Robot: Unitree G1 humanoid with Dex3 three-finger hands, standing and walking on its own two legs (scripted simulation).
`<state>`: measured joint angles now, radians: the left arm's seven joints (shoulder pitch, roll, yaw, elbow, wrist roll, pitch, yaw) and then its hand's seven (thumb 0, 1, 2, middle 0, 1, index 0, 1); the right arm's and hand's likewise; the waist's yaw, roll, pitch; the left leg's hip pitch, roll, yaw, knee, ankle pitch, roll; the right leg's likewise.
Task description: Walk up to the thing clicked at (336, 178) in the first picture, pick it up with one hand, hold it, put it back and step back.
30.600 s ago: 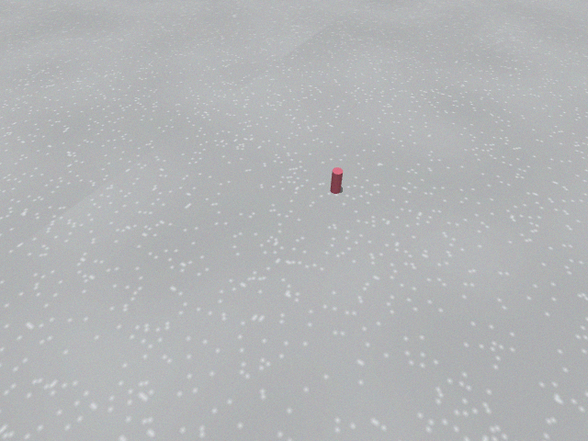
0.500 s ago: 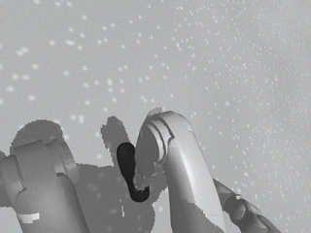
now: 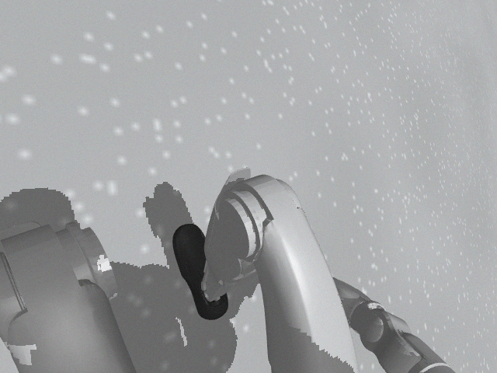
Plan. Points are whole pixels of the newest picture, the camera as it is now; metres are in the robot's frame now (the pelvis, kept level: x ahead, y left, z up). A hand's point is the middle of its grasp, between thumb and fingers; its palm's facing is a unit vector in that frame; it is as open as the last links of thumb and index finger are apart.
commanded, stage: loosen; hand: left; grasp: from above
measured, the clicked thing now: out of the picture +0.45 +0.34 -0.23
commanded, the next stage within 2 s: open in 0.28 s
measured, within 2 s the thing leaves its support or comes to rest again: rests again in 0.04 s
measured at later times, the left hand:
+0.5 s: hand out of the picture +0.46 +0.33 -0.18, palm faces +0.55 -0.84 +0.00, open 7.6 cm
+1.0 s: hand out of the picture +0.46 +0.33 -0.18, palm faces +0.57 -0.82 +0.01, open 14.9 cm
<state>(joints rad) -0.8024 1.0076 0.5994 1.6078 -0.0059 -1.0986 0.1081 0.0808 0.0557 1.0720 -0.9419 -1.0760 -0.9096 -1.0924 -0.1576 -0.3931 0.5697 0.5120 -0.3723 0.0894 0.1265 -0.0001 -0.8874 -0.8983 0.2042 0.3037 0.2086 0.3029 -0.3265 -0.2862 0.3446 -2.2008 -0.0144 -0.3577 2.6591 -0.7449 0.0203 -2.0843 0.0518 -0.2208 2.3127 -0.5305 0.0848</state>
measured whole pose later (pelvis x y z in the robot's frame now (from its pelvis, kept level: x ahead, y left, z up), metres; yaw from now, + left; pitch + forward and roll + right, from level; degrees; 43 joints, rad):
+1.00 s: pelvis +0.00 +0.00 +0.00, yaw +0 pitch +13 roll -21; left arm -0.81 1.02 0.61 1.62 -0.01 -1.12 0.12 0.00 -0.42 0.30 -0.37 -0.34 -0.37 -0.35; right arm -0.17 -0.39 0.58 0.50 -0.39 0.10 0.13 0.00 -0.90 -0.90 0.21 0.30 0.21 0.30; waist -0.32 -0.30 0.35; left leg -2.19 -0.01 -0.37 2.66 -0.74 0.03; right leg -2.06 0.05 -0.23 2.30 -0.52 0.08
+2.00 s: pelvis +0.02 -0.01 +0.15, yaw +11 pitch +32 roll -6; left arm -0.15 0.54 0.37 0.51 0.08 -0.08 0.01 -0.01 -0.47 0.10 -0.08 -0.07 -0.07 -0.08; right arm 0.07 -0.25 0.03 0.53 0.04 0.15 0.02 0.01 -0.90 -0.90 0.21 0.30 0.21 0.30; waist -0.03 -0.01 -0.13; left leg -1.95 0.01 -0.07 2.07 -0.69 0.03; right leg -1.94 -0.03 -0.02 1.95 -0.58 0.06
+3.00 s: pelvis +0.11 -0.01 +0.42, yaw +15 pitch +8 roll -2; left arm 0.48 0.21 -0.01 -0.01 -0.02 0.28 0.16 0.00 -0.56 0.04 -0.06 -0.05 -0.05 -0.06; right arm 0.27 -0.19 0.04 0.47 0.01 -0.11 -0.19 0.01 -0.90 -0.90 0.20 0.30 0.21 0.30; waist -0.02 0.03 -0.12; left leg -0.63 0.04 -0.04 0.99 -0.50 -0.01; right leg -0.64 -0.02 -0.05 0.92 -0.43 0.02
